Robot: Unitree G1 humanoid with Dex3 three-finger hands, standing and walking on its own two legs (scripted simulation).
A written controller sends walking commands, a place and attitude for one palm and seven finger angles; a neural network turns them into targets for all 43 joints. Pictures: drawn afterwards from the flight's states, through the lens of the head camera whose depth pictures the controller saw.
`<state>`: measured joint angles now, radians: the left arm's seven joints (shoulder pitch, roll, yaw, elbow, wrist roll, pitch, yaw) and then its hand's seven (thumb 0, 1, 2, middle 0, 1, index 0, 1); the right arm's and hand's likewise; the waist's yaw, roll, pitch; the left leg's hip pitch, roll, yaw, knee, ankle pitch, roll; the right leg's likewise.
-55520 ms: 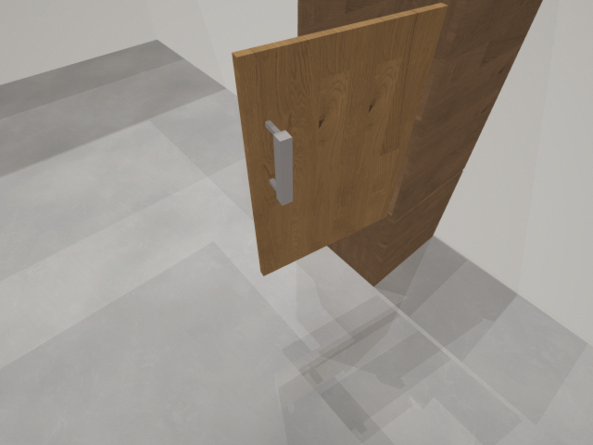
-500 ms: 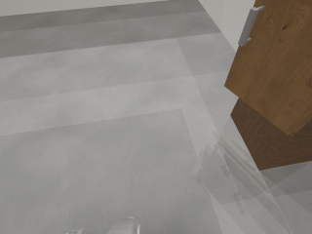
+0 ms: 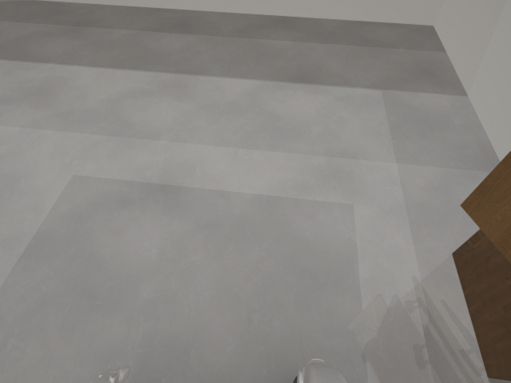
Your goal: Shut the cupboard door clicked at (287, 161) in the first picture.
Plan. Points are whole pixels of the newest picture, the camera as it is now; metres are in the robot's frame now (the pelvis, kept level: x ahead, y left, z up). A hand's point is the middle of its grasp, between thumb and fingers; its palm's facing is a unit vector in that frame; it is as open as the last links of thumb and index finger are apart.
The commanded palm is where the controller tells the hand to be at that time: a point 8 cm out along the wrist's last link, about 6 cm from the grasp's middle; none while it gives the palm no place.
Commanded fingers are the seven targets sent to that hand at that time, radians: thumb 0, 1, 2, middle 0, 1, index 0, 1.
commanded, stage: walk to a spot facing it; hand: left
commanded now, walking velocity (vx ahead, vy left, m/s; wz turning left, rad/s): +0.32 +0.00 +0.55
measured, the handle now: out of the picture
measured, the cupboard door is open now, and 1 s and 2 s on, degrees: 24 24 24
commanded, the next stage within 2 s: turn to face it in 0.36 s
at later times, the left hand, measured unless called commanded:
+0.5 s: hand out of the picture +0.09 +0.19 -0.20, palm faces +0.38 -0.91 -0.19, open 7.3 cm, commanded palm none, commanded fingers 0.00 0.90 0.90 -0.20 -0.30 -0.20 -0.30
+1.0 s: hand (146, 296) +0.30 +0.24 -0.17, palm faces +0.18 -0.95 -0.24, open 7.4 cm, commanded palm none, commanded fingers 0.00 0.90 0.90 -0.20 -0.30 -0.20 -0.30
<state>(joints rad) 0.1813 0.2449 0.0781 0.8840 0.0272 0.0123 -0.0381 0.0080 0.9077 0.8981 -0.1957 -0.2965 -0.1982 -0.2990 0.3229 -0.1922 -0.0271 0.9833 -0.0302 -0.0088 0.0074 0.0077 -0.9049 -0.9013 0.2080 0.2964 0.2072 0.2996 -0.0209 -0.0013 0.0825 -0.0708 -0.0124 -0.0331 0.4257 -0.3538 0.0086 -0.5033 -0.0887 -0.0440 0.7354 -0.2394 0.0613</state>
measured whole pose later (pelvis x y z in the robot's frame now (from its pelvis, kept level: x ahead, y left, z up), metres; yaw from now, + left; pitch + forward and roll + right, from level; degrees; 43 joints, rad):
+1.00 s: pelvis +0.27 +0.04 -0.01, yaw +7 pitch +1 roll -1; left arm 0.23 0.16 0.07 0.93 0.03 0.02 0.01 0.00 0.91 0.90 -0.20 -0.30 -0.20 -0.30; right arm 0.15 -0.23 -0.06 0.97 -0.01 0.06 -0.03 0.00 -0.92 -0.90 0.21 0.30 0.20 0.30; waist 0.02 0.04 0.09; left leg -0.40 0.04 0.08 1.02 -0.53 -0.04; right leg -0.29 0.02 -0.03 0.60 -0.32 -0.03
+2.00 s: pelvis +0.30 +0.08 -0.01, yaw -28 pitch +2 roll +0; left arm 0.20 0.22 0.07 0.89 0.02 0.08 -0.01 0.01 0.90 0.90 -0.20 -0.30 -0.21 -0.30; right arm 0.18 -0.22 -0.03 0.86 -0.02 0.02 -0.02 0.01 -0.91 -0.90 0.20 0.30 0.20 0.30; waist 0.00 -0.03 0.06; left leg -0.32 0.04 0.04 0.59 -0.30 -0.02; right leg -0.36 0.06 0.11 0.67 -0.37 -0.01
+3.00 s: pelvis +0.32 +0.05 +0.00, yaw -62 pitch +0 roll -2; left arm 0.14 0.25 0.08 0.89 0.02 0.08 -0.03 0.01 0.91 0.90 -0.20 -0.30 -0.20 -0.30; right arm 0.25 -0.22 -0.03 0.92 -0.03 0.02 -0.02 0.01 -0.90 -0.90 0.21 0.30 0.21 0.30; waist -0.02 0.02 0.08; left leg -0.25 0.14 0.18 0.54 -0.29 -0.01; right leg -0.35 -0.01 -0.05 0.78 -0.43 0.03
